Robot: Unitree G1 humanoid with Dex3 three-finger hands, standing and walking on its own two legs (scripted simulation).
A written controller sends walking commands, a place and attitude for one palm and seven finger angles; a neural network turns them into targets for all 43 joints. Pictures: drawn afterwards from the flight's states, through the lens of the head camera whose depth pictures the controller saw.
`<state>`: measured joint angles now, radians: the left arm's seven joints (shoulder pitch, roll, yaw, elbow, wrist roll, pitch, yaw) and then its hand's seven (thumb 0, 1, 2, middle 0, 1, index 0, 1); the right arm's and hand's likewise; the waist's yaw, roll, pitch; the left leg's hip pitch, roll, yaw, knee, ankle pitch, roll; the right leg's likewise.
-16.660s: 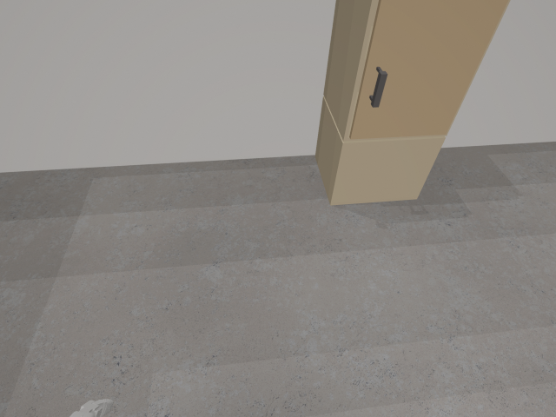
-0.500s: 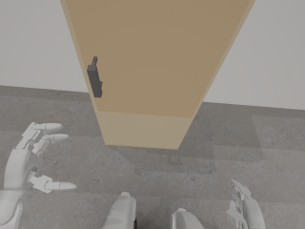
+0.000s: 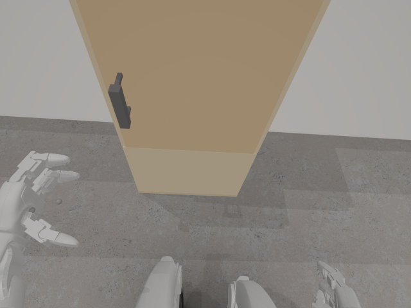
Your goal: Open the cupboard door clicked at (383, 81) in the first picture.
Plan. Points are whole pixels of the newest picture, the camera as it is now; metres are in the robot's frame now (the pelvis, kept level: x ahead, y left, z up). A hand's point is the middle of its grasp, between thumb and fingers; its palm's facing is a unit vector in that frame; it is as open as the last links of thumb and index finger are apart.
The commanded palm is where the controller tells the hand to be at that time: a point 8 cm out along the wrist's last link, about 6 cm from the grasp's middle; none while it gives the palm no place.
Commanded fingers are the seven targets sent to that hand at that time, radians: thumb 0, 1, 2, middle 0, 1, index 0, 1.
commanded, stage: raise the hand with hooked fingers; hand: left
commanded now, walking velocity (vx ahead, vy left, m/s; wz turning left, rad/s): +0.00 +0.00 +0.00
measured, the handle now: (122, 101) +0.55 +0.24 +0.01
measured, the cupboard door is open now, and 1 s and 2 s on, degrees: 0 0 0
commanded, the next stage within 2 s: move the hooked fingers beside the handle in 0.38 s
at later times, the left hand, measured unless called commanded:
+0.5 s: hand (74, 195) +0.30 +0.25 +0.04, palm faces +0.07 -1.00 -0.04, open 14.0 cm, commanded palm +0.28 +0.30 +0.04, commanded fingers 0.00 -0.50 0.30 -0.30 -1.20 -0.30 -1.20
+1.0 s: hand (77, 165) +0.36 +0.27 +0.03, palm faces +0.06 -1.00 -0.03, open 14.0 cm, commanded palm +0.34 +0.31 +0.03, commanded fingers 0.00 -0.50 0.30 -0.30 -1.20 -0.30 -1.20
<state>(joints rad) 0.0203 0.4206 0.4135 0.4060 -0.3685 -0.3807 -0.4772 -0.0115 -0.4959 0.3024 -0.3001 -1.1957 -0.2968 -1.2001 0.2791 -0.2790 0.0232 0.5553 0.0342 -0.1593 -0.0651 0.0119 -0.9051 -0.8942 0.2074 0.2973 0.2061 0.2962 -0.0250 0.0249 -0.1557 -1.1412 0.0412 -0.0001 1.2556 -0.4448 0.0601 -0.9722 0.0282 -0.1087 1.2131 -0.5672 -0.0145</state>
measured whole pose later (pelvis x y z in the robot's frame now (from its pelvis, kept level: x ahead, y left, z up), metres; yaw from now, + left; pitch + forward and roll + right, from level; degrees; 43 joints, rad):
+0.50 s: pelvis +0.01 -0.02 +0.00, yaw +0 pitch +19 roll -4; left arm 0.02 0.38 0.41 0.40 -0.37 -0.42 -0.47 -0.01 -0.50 0.30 -0.30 -1.20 -0.30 -1.20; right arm 0.25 -0.27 0.02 0.55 0.03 -0.15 -0.06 0.01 -0.91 -0.89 0.21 0.30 0.21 0.30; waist -0.01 0.03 -0.17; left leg -1.15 0.06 -0.01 1.28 -0.48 0.03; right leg -0.99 0.05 -0.11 1.25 -0.60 -0.04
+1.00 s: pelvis +0.01 -0.01 -0.01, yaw -1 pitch +21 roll -5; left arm -0.25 0.47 0.47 0.66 -0.32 -0.41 -0.49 -0.01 -0.50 0.30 -0.30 -1.20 -0.30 -1.20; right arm 0.28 -0.28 0.02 0.59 0.04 -0.10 -0.06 0.01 -0.91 -0.89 0.21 0.30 0.21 0.30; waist -0.04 0.03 -0.17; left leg -1.21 0.06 0.00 1.31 -0.48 0.04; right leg -1.05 0.05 -0.10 1.27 -0.60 -0.03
